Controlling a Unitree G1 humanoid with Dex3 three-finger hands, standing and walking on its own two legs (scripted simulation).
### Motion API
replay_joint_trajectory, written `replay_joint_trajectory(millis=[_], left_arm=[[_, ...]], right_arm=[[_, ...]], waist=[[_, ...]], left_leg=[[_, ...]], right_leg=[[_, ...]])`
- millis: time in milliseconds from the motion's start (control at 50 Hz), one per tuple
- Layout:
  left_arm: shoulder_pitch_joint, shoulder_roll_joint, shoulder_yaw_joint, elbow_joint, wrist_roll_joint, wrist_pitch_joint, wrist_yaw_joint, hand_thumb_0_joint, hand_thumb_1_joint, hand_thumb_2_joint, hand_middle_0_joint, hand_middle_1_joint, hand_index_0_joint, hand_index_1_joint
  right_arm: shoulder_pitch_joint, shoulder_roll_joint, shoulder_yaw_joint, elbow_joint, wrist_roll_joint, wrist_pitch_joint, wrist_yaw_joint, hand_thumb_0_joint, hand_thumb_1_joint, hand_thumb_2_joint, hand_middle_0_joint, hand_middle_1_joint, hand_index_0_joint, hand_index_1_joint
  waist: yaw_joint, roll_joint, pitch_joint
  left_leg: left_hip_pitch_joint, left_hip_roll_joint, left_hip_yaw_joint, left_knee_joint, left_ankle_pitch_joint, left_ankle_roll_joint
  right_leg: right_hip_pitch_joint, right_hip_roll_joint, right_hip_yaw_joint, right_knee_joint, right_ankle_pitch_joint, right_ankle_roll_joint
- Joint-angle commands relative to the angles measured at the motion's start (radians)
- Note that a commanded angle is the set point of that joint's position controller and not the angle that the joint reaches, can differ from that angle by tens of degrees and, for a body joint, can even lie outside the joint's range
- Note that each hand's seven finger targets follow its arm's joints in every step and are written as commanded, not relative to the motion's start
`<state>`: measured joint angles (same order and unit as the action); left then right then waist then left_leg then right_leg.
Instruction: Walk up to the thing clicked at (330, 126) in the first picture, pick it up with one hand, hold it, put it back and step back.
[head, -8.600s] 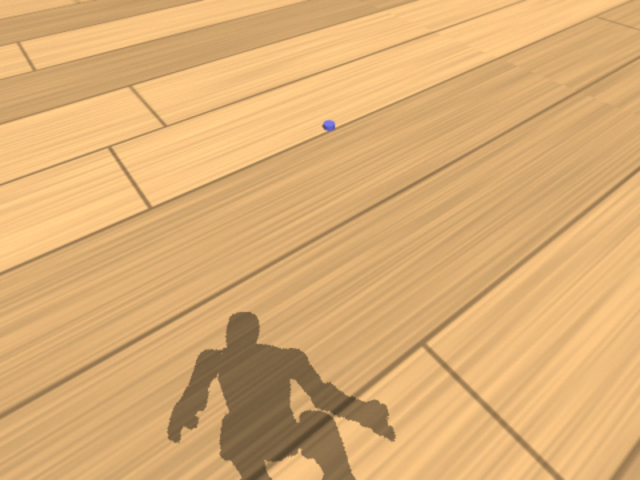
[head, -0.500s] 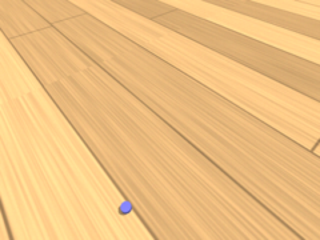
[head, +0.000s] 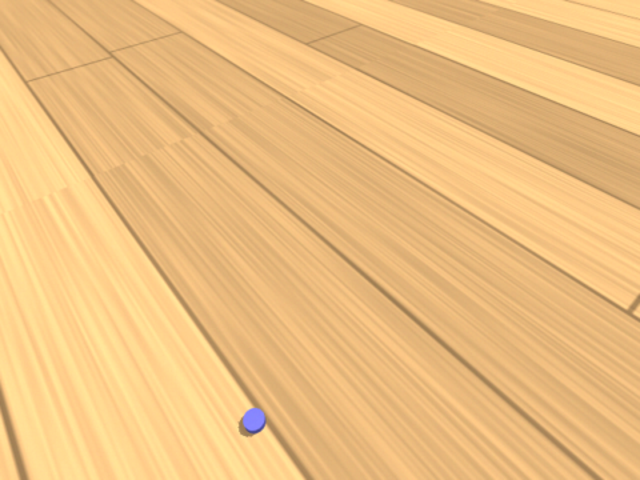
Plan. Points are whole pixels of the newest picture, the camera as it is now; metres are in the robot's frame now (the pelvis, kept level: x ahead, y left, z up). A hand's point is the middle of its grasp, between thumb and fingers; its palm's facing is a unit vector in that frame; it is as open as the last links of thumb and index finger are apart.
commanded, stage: stand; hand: left
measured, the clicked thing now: (254, 420) +0.45 +0.22 -0.77
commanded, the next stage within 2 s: none
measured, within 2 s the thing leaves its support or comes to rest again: neither
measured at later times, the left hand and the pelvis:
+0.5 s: hand out of the picture +0.08 +0.24 -0.15, palm faces -0.03 -0.93 -0.36, open 7.3 cm; pelvis +0.00 -0.01 +0.00, yaw +0 degrees
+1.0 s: hand out of the picture +0.07 +0.24 -0.15, palm faces -0.02 -0.93 -0.36, open 7.3 cm; pelvis +0.00 -0.02 +0.00, yaw +0 degrees
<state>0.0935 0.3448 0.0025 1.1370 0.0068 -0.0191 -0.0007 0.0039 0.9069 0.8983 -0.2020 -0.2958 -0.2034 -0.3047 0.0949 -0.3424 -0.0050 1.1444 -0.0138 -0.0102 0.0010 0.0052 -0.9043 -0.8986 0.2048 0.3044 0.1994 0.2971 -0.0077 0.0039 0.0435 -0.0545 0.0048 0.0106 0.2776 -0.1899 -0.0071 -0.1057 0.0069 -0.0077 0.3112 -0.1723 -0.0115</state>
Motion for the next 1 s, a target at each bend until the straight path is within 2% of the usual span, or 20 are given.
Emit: replay_joint_trajectory(millis=[0, 40, 80, 280, 500, 640, 780, 900, 980], left_arm=[[-0.049, 0.205, 0.033, -0.061, -0.002, -0.017, 0.011, 0.0, 0.9, 0.9, -0.2, -0.3, -0.2, -0.3], [-0.046, 0.211, 0.032, -0.064, -0.001, -0.018, 0.012, 0.0, 0.9, 0.9, -0.2, -0.3, -0.2, -0.3], [-0.041, 0.212, 0.032, -0.063, 0.0, -0.02, 0.013, 0.0, 0.9, 0.9, -0.2, -0.3, -0.2, -0.3], [-0.039, 0.223, 0.03, -0.063, -0.003, -0.02, 0.013, 0.0, 0.9, 0.9, -0.2, -0.3, -0.2, -0.3], [-0.03, 0.226, 0.03, -0.064, 0.0, -0.021, 0.015, 0.0, 0.9, 0.9, -0.2, -0.3, -0.2, -0.3], [-0.029, 0.223, 0.033, -0.063, -0.002, -0.017, 0.012, 0.0, 0.9, 0.9, -0.2, -0.3, -0.2, -0.3], [-0.027, 0.226, 0.032, -0.065, 0.0, -0.019, 0.014, 0.0, 0.9, 0.9, -0.2, -0.3, -0.2, -0.3], [-0.025, 0.228, 0.033, -0.063, -0.001, -0.018, 0.012, 0.0, 0.9, 0.9, -0.2, -0.3, -0.2, -0.3], [-0.031, 0.232, 0.037, -0.065, -0.001, -0.018, 0.013, 0.0, 0.9, 0.9, -0.2, -0.3, -0.2, -0.3]], right_arm=[[-0.046, -0.215, -0.034, -0.059, 0.004, -0.024, -0.011, 0.0, -0.9, -0.9, 0.2, 0.3, 0.2, 0.3], [-0.038, -0.216, -0.034, -0.06, 0.004, -0.023, -0.01, 0.0, -0.9, -0.9, 0.2, 0.3, 0.2, 0.3], [-0.042, -0.217, -0.035, -0.064, 0.004, -0.022, -0.01, 0.0, -0.9, -0.9, 0.2, 0.3, 0.2, 0.3], [-0.03, -0.21, -0.03, -0.062, 0.003, -0.02, -0.009, 0.0, -0.9, -0.9, 0.2, 0.3, 0.2, 0.3], [-0.019, -0.216, -0.03, -0.066, 0.003, -0.018, -0.008, 0.0, -0.9, -0.9, 0.2, 0.3, 0.2, 0.3], [-0.013, -0.215, -0.029, -0.068, 0.003, -0.02, -0.011, 0.0, -0.9, -0.9, 0.2, 0.3, 0.2, 0.3], [-0.002, -0.215, -0.031, -0.07, 0.003, -0.017, -0.01, 0.0, -0.9, -0.9, 0.2, 0.3, 0.2, 0.3], [-0.006, -0.211, -0.028, -0.07, 0.003, -0.016, -0.009, 0.0, -0.9, -0.9, 0.2, 0.3, 0.2, 0.3], [0.007, -0.213, -0.029, -0.072, 0.002, -0.017, -0.01, 0.0, -0.9, -0.9, 0.2, 0.3, 0.2, 0.3]], waist=[[0.005, 0.004, -0.068], [0.002, -0.006, -0.073], [0.003, -0.003, -0.091], [0.003, -0.017, -0.059], [0.001, -0.002, -0.082], [0.006, 0.002, -0.056], [0.002, -0.01, -0.066], [0.005, -0.006, -0.038], [0.001, -0.008, -0.055]], left_leg=[[-0.009, 0.133, -0.093, -0.034, 0.184, 0.017], [-0.012, 0.133, -0.094, -0.035, 0.168, 0.018], [0.006, 0.135, -0.092, -0.026, 0.193, 0.021], [-0.031, 0.129, -0.096, -0.033, 0.147, 0.015], [-0.008, 0.132, -0.094, -0.023, 0.154, 0.02], [-0.023, 0.132, -0.094, -0.034, 0.131, 0.015], [-0.018, 0.129, -0.091, -0.026, 0.12, 0.016], [-0.035, 0.129, -0.093, -0.029, 0.078, 0.02], [-0.033, 0.128, -0.092, -0.029, 0.091, 0.02]], right_leg=[[0.014, -0.136, 0.109, -0.038, 0.199, -0.009], [0.015, -0.136, 0.107, -0.041, 0.192, -0.009], [0.026, -0.141, 0.107, -0.032, 0.223, -0.011], [0.018, -0.136, 0.108, -0.047, 0.177, -0.012], [0.026, -0.14, 0.11, -0.043, 0.209, -0.015], [0.012, -0.134, 0.112, -0.047, 0.163, -0.018], [0.016, -0.136, 0.114, -0.051, 0.177, -0.018], [-0.003, -0.132, 0.121, -0.064, 0.116, -0.016], [0.017, -0.136, 0.126, -0.055, 0.16, -0.021]])
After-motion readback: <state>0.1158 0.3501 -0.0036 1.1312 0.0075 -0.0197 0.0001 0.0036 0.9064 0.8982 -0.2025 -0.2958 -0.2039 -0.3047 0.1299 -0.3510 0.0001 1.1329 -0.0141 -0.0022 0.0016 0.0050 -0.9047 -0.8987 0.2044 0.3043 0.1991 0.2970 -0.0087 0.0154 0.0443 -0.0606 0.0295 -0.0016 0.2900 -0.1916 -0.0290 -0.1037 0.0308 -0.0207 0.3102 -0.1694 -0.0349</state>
